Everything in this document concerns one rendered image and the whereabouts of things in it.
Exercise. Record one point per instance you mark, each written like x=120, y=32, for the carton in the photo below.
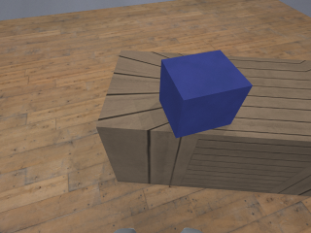
x=201, y=91

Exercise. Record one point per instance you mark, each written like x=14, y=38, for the pedestal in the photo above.
x=266, y=148

